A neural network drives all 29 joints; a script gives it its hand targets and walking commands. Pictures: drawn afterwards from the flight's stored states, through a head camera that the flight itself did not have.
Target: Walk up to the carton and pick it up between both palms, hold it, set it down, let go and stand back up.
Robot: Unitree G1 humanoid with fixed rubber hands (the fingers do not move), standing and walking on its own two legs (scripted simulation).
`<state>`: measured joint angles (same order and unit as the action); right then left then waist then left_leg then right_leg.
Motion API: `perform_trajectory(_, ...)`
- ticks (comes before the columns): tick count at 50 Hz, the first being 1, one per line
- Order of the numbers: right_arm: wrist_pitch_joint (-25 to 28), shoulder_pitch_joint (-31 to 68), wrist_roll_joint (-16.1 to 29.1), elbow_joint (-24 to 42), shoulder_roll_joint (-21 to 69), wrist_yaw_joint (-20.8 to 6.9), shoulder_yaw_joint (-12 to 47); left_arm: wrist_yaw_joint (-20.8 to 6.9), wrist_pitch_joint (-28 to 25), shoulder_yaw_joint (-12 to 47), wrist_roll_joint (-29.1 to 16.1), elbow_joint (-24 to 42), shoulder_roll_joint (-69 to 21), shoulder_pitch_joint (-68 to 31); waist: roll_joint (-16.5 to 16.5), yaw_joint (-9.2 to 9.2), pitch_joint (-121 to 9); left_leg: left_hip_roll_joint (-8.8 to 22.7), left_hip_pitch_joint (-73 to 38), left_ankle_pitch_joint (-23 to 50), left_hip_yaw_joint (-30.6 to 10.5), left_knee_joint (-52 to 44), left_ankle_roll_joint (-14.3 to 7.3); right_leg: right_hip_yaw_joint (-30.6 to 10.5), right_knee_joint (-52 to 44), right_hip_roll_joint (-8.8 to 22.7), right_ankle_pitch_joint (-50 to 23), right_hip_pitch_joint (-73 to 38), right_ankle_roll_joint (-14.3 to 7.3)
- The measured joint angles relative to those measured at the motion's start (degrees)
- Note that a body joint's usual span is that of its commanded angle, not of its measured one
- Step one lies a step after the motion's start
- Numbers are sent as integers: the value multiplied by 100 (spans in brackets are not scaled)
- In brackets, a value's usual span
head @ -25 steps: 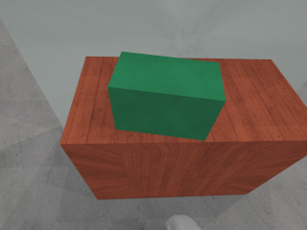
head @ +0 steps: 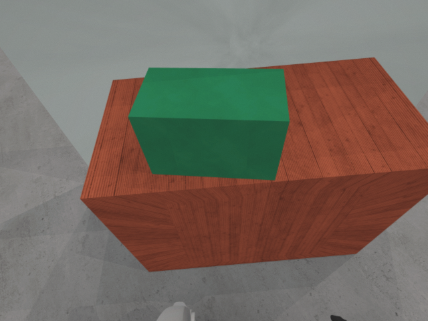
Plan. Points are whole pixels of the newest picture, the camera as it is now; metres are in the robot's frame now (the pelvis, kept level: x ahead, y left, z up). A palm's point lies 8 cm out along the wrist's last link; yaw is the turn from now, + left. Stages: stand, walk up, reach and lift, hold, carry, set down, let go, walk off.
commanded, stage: walk up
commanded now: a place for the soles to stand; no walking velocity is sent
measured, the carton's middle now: (213, 125) +0.55 +0.02 +0.02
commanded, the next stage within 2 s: none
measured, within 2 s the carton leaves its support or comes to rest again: neither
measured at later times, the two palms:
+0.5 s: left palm out of the picture +0.04 +0.29 -0.12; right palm out of the picture +0.05 -0.19 -0.14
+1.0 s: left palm out of the picture +0.07 +0.27 -0.13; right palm out of the picture +0.05 -0.19 -0.13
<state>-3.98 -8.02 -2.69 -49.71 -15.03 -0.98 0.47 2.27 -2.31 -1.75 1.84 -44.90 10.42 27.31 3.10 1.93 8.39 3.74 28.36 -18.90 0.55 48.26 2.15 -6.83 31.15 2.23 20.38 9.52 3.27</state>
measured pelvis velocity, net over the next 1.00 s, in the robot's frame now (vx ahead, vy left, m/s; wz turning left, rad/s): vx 0.04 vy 0.05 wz -0.02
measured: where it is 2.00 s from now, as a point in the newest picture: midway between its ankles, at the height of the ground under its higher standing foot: outside the picture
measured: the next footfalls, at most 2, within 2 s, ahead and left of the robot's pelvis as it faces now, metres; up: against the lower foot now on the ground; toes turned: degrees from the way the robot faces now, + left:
left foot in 0.08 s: +0.10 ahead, +0.14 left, +0.00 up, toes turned +3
right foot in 0.46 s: +0.06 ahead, -0.05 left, +0.00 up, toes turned -3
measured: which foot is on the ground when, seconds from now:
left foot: up 0.00-0.06, down 0.08-1.00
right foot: down 0.00-0.08, up 0.10-0.44, down 0.46-1.00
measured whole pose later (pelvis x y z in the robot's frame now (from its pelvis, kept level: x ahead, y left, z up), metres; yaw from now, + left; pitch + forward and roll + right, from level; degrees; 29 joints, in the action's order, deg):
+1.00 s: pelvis +0.04 +0.05 +0.01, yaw -1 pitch -1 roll +0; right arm 1.4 -15.2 -0.3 -61.3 -12.2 1.2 3.9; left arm 1.4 -1.9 3.0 0.4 -58.0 11.3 16.4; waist -0.5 -0.5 1.2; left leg -0.9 12.1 -12.0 4.7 24.6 -2.7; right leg 3.2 24.6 -1.4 14.5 9.4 -2.4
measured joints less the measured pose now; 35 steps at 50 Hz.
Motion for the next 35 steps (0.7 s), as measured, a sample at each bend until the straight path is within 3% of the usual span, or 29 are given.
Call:
perform_trajectory(4,64,-10,29,-32,147,15,23,-10,107,-54,63,70,313,-170,-288,-36,-69,-177,-719,437,152,-1096,-148,14,497,28,317,211,83)
perform_trajectory(6,119,16,23,-60,276,34,20,-19,170,-71,67,48,490,-415,-649,-2,40,-368,-908,429,334,-1135,-302,-143,1122,165,487,377,-140)
perform_trajectory(9,121,-104,120,-22,263,79,14,64,262,-16,10,111,427,-535,-500,-110,-137,-188,-1116,347,341,-1229,-435,161,2278,-146,1424,821,-288)
perform_trajectory(12,97,-270,206,7,237,110,-12,55,307,59,-14,155,321,-626,-316,-288,-375,-128,-1355,563,330,-1697,-495,423,2597,-238,1343,1137,-343)
perform_trajectory(16,157,-433,207,-77,254,124,-4,-51,219,83,12,192,321,-778,-303,-375,-440,-289,-1440,768,369,-1999,-550,474,2250,-208,751,1305,-384)
perform_trajectory(24,108,-497,188,-363,195,126,63,-78,189,128,2,-118,215,-610,-304,-200,-509,-478,-1146,491,627,-1542,-570,840,285,-279,-400,574,-471)
perform_trajectory(28,175,-619,196,-482,201,104,142,-74,174,240,-97,-347,52,-423,-115,-194,-680,-443,-1194,171,533,-1684,-426,909,-20,-341,-482,468,-590)
perform_trajectory(32,346,-673,155,-610,260,103,214,-112,111,319,-169,-638,56,-462,-73,-252,-634,-399,-1351,799,484,-2083,-445,962,-305,-402,-577,315,-592)
perform_trajectory(35,438,-697,158,-755,294,137,258,-136,43,350,-184,-777,90,-568,-162,-255,-601,-399,-1462,750,490,-2192,-461,947,-442,-413,-618,205,-594)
